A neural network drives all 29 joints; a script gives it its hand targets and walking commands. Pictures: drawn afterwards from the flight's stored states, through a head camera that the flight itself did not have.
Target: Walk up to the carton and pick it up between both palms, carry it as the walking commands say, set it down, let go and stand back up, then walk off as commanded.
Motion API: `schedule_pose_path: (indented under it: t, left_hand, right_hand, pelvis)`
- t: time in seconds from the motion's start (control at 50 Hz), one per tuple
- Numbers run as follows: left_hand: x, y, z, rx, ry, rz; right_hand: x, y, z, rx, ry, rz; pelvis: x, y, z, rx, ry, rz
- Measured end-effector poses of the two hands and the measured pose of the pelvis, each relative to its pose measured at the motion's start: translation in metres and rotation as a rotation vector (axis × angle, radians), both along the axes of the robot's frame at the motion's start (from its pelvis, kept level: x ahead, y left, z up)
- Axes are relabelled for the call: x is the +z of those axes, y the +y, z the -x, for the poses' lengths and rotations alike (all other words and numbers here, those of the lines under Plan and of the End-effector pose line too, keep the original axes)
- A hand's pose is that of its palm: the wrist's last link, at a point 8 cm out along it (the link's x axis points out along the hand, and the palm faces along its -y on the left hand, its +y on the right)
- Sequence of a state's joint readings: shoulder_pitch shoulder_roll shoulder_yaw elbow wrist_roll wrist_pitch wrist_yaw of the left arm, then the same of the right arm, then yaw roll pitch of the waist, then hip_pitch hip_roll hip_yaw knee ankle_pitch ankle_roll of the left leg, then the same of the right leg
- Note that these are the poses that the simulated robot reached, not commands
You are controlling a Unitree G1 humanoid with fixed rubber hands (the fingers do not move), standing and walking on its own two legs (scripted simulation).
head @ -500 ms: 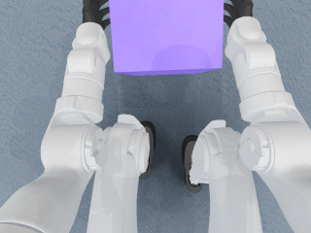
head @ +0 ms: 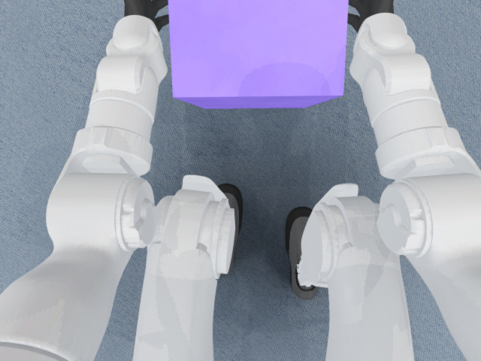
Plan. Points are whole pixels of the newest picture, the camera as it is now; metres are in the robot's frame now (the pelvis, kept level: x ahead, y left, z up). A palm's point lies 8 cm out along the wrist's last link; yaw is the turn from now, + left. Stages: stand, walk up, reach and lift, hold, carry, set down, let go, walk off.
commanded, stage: set down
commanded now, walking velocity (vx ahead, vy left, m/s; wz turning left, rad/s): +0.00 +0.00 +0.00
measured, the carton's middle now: (255, 33) +0.54 +0.06 -0.22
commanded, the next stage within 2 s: none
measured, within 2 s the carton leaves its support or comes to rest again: neither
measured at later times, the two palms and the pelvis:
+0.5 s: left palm (146, 21) +0.52 +0.20 -0.16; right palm (367, 26) +0.54 -0.09 -0.17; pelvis +0.00 +0.00 -0.01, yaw +0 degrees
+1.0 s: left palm (144, 22) +0.52 +0.21 -0.16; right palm (366, 25) +0.54 -0.09 -0.17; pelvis +0.00 +0.00 -0.01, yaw +0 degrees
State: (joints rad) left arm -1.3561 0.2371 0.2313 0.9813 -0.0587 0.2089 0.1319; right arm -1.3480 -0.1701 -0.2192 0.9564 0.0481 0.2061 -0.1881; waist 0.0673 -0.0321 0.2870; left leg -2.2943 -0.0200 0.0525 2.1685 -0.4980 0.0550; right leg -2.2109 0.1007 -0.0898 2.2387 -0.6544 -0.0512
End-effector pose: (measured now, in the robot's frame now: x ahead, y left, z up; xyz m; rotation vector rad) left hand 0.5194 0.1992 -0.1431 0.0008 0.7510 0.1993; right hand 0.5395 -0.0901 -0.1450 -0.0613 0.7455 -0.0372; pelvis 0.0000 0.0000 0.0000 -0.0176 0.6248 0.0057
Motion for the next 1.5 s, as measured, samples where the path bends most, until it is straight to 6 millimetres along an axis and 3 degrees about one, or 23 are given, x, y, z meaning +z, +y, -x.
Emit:
schedule_pose_path:
  t: [0.38, 1.36, 1.5]
  left_hand:
    - [-0.012, 0.001, -0.004, -0.026, 0.024, -0.021]
    - [-0.022, 0.007, -0.001, -0.01, -0.016, 0.005]
    - [-0.03, 0.009, 0.006, 0.005, 0.005, -0.009]
  right_hand:
    - [-0.02, -0.002, 0.003, 0.006, 0.013, -0.021]
    - [-0.023, -0.003, 0.0, 0.08, -0.031, -0.03]
    - [-0.023, -0.021, 0.0, 0.04, -0.035, 0.004]
  pelvis:
    - [-0.008, 0.001, 0.001, -0.011, -0.01, -0.011]
    - [-0.013, -0.001, 0.007, -0.008, -0.078, -0.023]
    - [-0.005, 0.001, 0.008, -0.006, -0.046, -0.022]
